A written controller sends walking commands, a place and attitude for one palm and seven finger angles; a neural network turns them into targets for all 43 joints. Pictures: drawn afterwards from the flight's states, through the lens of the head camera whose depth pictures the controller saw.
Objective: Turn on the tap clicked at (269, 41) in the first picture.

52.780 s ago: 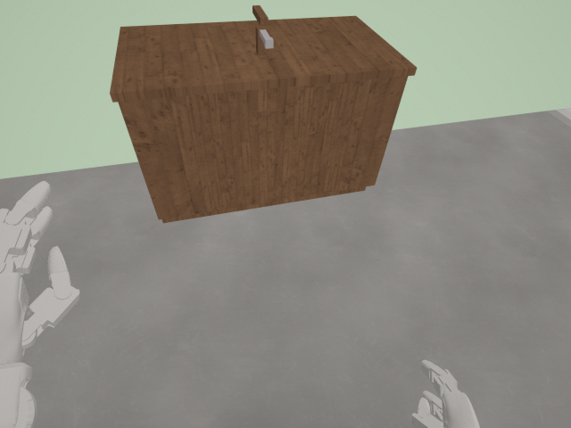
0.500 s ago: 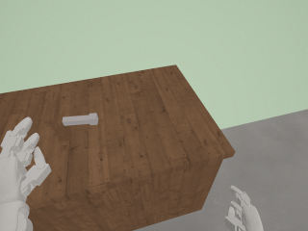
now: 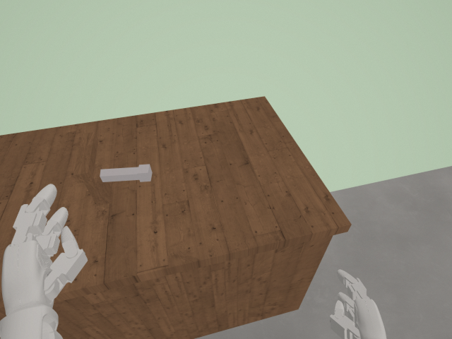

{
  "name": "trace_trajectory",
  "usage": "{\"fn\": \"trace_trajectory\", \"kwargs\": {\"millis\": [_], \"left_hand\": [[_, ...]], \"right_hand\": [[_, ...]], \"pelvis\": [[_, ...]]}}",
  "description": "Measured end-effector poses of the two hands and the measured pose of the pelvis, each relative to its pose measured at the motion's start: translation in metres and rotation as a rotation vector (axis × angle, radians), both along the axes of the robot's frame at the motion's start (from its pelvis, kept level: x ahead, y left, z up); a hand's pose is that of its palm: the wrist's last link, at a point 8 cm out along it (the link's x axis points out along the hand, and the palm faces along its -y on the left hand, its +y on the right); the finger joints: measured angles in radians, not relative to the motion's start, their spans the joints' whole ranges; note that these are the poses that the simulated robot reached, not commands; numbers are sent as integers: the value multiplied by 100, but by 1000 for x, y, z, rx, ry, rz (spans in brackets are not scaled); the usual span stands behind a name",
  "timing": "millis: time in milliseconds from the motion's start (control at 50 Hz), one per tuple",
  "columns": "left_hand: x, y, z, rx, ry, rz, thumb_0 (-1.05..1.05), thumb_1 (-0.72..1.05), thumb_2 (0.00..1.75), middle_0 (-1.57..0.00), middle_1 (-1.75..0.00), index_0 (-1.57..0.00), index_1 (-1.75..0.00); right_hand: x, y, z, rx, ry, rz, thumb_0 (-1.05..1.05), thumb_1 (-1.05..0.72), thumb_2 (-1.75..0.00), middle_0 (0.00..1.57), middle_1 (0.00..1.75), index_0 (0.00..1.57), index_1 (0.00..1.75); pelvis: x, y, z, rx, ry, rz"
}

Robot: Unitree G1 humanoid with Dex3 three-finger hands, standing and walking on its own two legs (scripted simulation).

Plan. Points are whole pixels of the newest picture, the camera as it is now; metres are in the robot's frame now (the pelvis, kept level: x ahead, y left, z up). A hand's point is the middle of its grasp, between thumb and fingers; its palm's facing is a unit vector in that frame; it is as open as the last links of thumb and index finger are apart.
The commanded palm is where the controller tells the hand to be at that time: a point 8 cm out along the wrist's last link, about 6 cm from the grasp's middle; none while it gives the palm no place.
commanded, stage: turn the palm inward beside the body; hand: left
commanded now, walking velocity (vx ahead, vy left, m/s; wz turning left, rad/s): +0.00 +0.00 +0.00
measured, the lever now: (144, 173) +0.43 +0.26 +0.04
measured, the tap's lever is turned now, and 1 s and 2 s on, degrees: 80 80 80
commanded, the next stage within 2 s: reach beside the lever's end, fingers flat in 0.42 s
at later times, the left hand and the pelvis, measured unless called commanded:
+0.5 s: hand (94, 251) +0.19 +0.21 +0.14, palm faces +0.51 -0.85 -0.12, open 7.4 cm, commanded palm +0.13 +0.25 +0.15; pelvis +0.00 -0.02 +0.00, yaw +0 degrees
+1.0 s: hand (92, 236) +0.22 +0.24 +0.12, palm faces +0.53 -0.84 -0.12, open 7.4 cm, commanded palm +0.18 +0.29 +0.12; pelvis +0.00 -0.01 +0.00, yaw +0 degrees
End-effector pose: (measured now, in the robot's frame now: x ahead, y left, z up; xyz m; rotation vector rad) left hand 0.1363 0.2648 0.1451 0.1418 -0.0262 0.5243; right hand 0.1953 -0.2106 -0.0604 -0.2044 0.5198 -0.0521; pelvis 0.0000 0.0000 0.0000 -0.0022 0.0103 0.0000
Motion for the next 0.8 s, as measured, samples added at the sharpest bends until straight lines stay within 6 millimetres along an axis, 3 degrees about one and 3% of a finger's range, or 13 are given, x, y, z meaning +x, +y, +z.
{"fn": "trace_trajectory", "kwargs": {"millis": [580, 800], "left_hand": [[6, -19, 0, -16, 14, 4, 2, 90, 90, -21, -30, -20, -30], [15, 2, -14, -18, 34, 62, 2, 90, 90, -21, -30, -20, -30]], "right_hand": [[2, -22, -2, 2, 18, -24, 1, -90, -90, 21, 30, 20, 30], [-2, -27, -6, -11, 48, -40, 1, -90, -90, 21, 30, 20, 30]], "pelvis": [[5, -17, 3, 6, -12, 3], [3, -19, 3, 5, -3, 4]]}}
